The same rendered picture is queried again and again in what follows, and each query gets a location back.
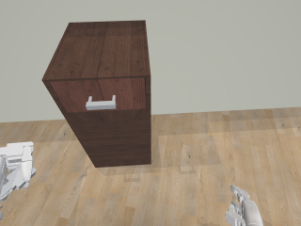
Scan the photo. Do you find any handle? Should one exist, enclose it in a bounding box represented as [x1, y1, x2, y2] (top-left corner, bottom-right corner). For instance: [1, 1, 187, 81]
[86, 95, 117, 110]

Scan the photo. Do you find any drawer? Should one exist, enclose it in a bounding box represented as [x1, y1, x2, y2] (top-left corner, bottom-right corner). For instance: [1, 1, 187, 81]
[50, 77, 146, 113]

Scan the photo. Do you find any cabinet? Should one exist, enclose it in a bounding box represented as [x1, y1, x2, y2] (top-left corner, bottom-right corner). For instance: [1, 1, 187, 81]
[41, 20, 151, 168]

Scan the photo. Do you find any right robot hand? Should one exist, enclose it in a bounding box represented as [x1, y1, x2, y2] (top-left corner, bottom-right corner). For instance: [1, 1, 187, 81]
[225, 185, 263, 226]

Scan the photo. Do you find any left robot hand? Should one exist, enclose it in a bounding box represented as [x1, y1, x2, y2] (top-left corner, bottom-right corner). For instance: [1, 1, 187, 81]
[0, 141, 37, 202]

